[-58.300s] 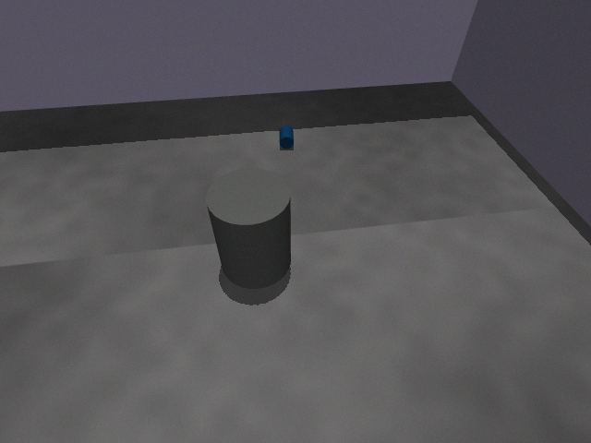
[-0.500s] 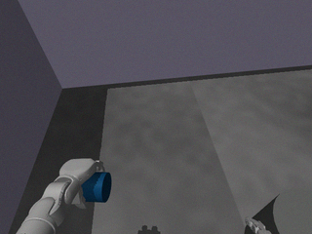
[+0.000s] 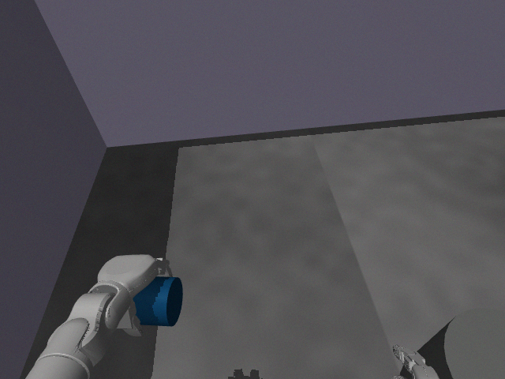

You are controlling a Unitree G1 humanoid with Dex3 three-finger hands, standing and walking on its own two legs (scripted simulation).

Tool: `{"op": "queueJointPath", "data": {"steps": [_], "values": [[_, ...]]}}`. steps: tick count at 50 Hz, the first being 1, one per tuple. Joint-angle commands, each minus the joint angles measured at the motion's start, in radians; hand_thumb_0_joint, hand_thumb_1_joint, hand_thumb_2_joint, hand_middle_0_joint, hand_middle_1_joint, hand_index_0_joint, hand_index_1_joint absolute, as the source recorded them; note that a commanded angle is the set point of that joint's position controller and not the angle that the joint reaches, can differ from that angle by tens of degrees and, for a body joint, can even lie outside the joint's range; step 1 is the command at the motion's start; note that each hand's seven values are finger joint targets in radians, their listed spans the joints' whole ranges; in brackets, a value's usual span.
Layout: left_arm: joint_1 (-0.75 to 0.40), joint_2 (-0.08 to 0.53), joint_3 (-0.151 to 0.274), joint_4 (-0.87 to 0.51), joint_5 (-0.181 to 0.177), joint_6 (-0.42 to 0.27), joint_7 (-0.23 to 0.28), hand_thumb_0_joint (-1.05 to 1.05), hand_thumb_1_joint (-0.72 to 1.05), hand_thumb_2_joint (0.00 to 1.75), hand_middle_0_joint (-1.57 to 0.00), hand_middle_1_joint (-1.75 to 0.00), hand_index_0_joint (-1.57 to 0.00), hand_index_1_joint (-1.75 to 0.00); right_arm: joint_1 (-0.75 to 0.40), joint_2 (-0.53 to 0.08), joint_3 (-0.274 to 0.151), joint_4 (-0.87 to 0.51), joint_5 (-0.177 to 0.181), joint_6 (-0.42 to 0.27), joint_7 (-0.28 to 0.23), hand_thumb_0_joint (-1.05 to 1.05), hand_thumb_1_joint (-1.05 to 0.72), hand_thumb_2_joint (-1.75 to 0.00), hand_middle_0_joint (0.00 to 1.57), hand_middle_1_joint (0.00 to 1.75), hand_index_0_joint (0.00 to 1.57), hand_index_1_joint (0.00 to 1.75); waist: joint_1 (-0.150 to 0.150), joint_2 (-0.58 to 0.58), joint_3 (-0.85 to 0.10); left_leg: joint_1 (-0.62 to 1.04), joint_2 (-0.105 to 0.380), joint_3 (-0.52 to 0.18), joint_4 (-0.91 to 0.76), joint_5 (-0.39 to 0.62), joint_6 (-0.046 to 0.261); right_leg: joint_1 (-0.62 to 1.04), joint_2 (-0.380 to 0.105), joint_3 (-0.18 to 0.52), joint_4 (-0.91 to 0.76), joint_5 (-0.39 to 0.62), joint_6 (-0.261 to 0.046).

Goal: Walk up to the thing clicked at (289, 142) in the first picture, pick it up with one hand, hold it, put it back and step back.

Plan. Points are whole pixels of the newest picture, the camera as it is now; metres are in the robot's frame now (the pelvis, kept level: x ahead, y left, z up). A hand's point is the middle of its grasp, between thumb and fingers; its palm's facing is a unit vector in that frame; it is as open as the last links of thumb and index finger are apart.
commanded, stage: hold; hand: left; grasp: from above
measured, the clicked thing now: (142, 299) +0.29 +0.22 -0.05
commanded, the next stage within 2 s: crouch in 0.38 s
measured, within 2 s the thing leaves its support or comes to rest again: neither
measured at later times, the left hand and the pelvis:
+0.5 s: hand (135, 295) +0.30 +0.23 -0.03, palm faces -0.48 -0.04 -0.87, open 10.7 cm; pelvis +0.01 +0.00 +0.00, yaw +0 degrees
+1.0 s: hand (148, 317) +0.31 +0.25 -0.16, palm faces -0.45 +0.04 -0.89, open 10.8 cm; pelvis -0.01 +0.00 -0.06, yaw +2 degrees
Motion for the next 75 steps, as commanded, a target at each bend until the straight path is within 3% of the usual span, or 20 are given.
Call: {"op": "queueJointPath", "data": {"steps": [1,9,12,14,18,21,24,25,27,33,37,40,43,46,51,56,61,66,69,75], "values": [[-0.303,0.227,0.135,-0.191,-0.002,-0.004,0.042,0.0,0.75,0.88,-1.1,-0.66,-1.1,-0.66,-0.1,-0.128,-0.037,-0.144,-0.002,-0.042,-0.008,0.0,-0.9,-0.9,0.2,0.3,0.2,0.3,0.002,-0.035,-0.229,0.123,-0.047,0.005,-0.082,0.128,0.031,0.052,0.046,-0.028,-0.101,0.085,-0.03],[-0.379,0.22,0.118,-0.234,-0.014,-0.029,0.042,0.0,0.76,0.88,-1.11,-0.66,-1.11,-0.65,-0.098,-0.124,-0.037,-0.138,-0.002,-0.033,-0.011,0.0,-0.9,-0.9,0.2,0.3,0.2,0.3,-0.01,0.002,-0.273,0.172,-0.047,0.006,-0.088,0.153,0.028,0.057,0.045,-0.024,-0.1,0.111,-0.033],[-0.374,0.255,0.154,-0.213,-0.001,-0.031,0.057,0.0,0.73,0.89,-1.09,-0.66,-1.09,-0.66,-0.092,-0.129,-0.04,-0.134,-0.004,-0.03,-0.012,0.0,-0.9,-0.9,0.2,0.3,0.2,0.3,0.0,-0.006,-0.277,0.167,-0.047,0.002,-0.085,0.174,0.026,0.065,0.047,-0.029,-0.099,0.13,-0.034],[-0.412,0.234,0.13,-0.196,-0.002,-0.029,0.064,0.0,0.75,0.93,-1.13,-0.66,-1.12,-0.67,-0.096,-0.125,-0.037,-0.132,-0.003,-0.026,-0.011,0.0,-0.9,-0.9,0.2,0.3,0.2,0.3,-0.015,-0.014,-0.257,0.162,-0.049,0.004,-0.087,0.162,0.029,0.053,0.045,-0.028,-0.105,0.124,-0.031],[-0.358,0.245,0.156,-0.171,0.003,-0.023,0.075,0.0,0.74,0.91,-1.1,-0.67,-1.1,-0.68,-0.084,-0.133,-0.044,-0.133,-0.004,-0.02,-0.007,0.0,-0.9,-0.9,0.2,0.3,0.2,0.3,0.002,0.003,-0.26,0.156,-0.046,0.003,-0.093,0.165,0.024,0.065,0.046,-0.032,-0.102,0.119,-0.036],[-0.361,0.211,0.118,-0.187,0.011,-0.019,0.065,0.0,0.75,0.93,-1.12,-0.68,-1.11,-0.69,-0.091,-0.129,-0.048,-0.134,-0.006,-0.017,-0.004,0.0,-0.9,-0.9,0.2,0.3,0.2,0.3,-0.005,-0.008,-0.276,0.172,-0.046,-0.001,-0.085,0.192,0.023,0.069,0.046,-0.033,-0.099,0.143,-0.035],[-0.404,0.238,0.13,-0.206,0.002,-0.026,0.061,0.0,0.82,0.85,-1.11,-0.74,-1.15,-0.7,-0.084,-0.132,-0.05,-0.131,-0.005,-0.015,-0.005,0.0,-0.93,-0.91,0.2,0.3,0.2,0.3,-0.008,0.008,-0.28,0.174,-0.044,-0.001,-0.087,0.189,0.023,0.066,0.045,-0.032,-0.102,0.146,-0.035],[-0.4,0.255,0.147,-0.192,0.004,-0.028,0.061,0.0,0.74,0.84,-1.03,-0.71,-1.07,-0.69,-0.08,-0.135,-0.05,-0.128,-0.005,-0.014,-0.005,0.0,-0.89,-0.9,0.2,0.3,0.2,0.3,-0.007,0.002,-0.287,0.18,-0.043,-0.002,-0.087,0.197,0.023,0.072,0.046,-0.032,-0.101,0.153,-0.036],[-0.341,0.209,0.119,-0.174,-0.002,-0.03,0.057,0.0,0.68,0.88,-1.01,-0.77,-1.03,-0.76,-0.077,-0.128,-0.049,-0.134,-0.003,-0.011,-0.005,0.0,-0.89,-0.9,0.2,0.3,0.2,0.3,-0.011,-0.019,-0.272,0.174,-0.046,0.003,-0.082,0.215,0.027,0.078,0.044,-0.031,-0.103,0.175,-0.033],[-0.277,0.196,0.132,-0.07,0.02,-0.066,0.101,0.0,0.74,0.89,-1.05,-0.79,-1.07,-0.77,-0.059,-0.13,-0.05,-0.127,-0.007,0.004,-0.001,0.0,-0.9,-0.9,0.2,0.3,0.2,0.3,-0.022,-0.073,-0.212,0.101,-0.051,0.0,-0.055,0.189,0.028,0.029,0.04,-0.036,-0.081,0.152,-0.031],[-0.318,0.209,0.157,0.005,0.076,-0.111,0.185,0.0,0.71,0.92,-1.03,-0.81,-1.04,-0.79,-0.044,-0.135,-0.057,-0.116,-0.024,0.017,0.013,0.0,-0.9,-0.9,0.2,0.3,0.2,0.3,-0.03,-0.038,-0.223,0.015,-0.05,-0.004,0.033,0.155,0.019,-0.077,0.037,-0.04,0.001,0.117,-0.036],[-0.408,0.223,0.168,0.026,0.129,-0.13,0.258,0.0,0.73,0.95,-1.05,-0.83,-1.06,-0.82,-0.02,-0.144,-0.074,-0.102,-0.037,0.018,0.029,0.0,-0.9,-0.9,0.2,0.3,0.2,0.3,-0.035,-0.003,-0.305,-0.053,-0.05,-0.007,0.141,0.141,0.012,-0.173,0.036,-0.04,0.095,0.111,-0.036],[-0.471,0.193,0.143,0.091,0.18,-0.123,0.33,0.0,0.73,0.96,-1.03,-0.87,-1.05,-0.84,0.028,-0.152,-0.089,-0.08,-0.053,0.02,0.046,0.0,-0.9,-0.9,0.2,0.3,0.2,0.3,-0.067,0.004,-0.384,-0.137,-0.043,-0.012,0.274,0.141,0.014,-0.295,0.035,-0.043,0.21,0.116,-0.036],[-0.488,0.16,0.126,0.206,0.21,-0.115,0.399,0.0,0.71,0.93,-1.03,-0.83,-1.04,-0.81,0.065,-0.159,-0.104,-0.067,-0.065,0.021,0.061,0.0,-0.9,-0.9,0.2,0.3,0.2,0.3,-0.078,-0.026,-0.41,-0.278,-0.039,-0.017,0.4,0.11,0.021,-0.423,0.04,-0.051,0.324,0.082,-0.039],[-0.632,0.213,0.149,0.272,0.253,-0.106,0.469,0.0,0.65,0.89,-0.97,-0.82,-1.0,-0.8,0.085,-0.178,-0.119,-0.049,-0.082,0.005,0.067,0.0,-0.9,-0.9,0.2,0.3,0.2,0.3,-0.089,0.037,-0.523,-0.466,-0.042,-0.031,0.558,-0.004,0.02,-0.631,0.043,-0.061,0.496,-0.024,-0.047],[-0.674,0.203,0.155,0.374,0.251,-0.079,0.503,0.0,0.66,0.87,-0.99,-0.78,-1.01,-0.76,0.117,-0.182,-0.122,-0.016,-0.096,-0.024,0.056,0.0,-0.9,-0.9,0.2,0.3,0.2,0.3,-0.111,0.052,-0.623,-0.63,-0.034,-0.054,0.712,-0.057,0.032,-0.817,0.046,-0.075,0.669,-0.078,-0.056],[-0.725,0.318,0.239,0.357,0.254,-0.063,0.511,0.0,0.67,0.83,-0.98,-0.77,-1.01,-0.74,0.136,-0.2,-0.129,-0.007,-0.108,-0.048,0.051,0.0,-0.9,-0.9,0.2,0.3,0.2,0.3,-0.092,0.105,-0.76,-0.721,-0.027,-0.082,0.824,-0.096,0.023,-0.953,0.036,-0.085,0.818,-0.127,-0.058],[-0.769,0.347,0.247,0.444,0.267,-0.08,0.484,0.0,0.66,0.93,-1.01,-0.77,-1.02,-0.76,0.144,-0.204,-0.121,0.001,-0.122,-0.07,0.062,0.0,-0.9,-0.9,0.2,0.3,0.2,0.3,-0.132,0.092,-0.729,-0.9,-0.034,-0.1,0.917,-0.25,0.02,-1.111,0.034,-0.096,0.922,-0.249,-0.055],[-0.787,0.335,0.25,0.452,0.242,-0.1,0.478,0.0,0.7,0.94,-1.01,-0.81,-1.03,-0.79,0.151,-0.209,-0.114,-0.002,-0.129,-0.086,0.077,0.0,-0.9,-0.9,0.2,0.3,0.2,0.3,-0.147,0.094,-0.752,-0.955,-0.035,-0.116,0.965,-0.319,0.021,-1.189,0.03,-0.104,0.975,-0.305,-0.056],[-0.878,0.427,0.293,0.415,0.266,-0.16,0.487,0.0,0.75,0.95,-1.07,-0.77,-1.08,-0.76,0.176,-0.208,-0.097,0.03,-0.144,-0.105,0.102,0.0,-0.9,-0.9,0.2,0.3,0.2,0.3,-0.159,0.146,-0.844,-1.049,-0.045,-0.096,1.114,-0.291,0.027,-1.274,0.032,-0.109,1.084,-0.283,-0.059]]}}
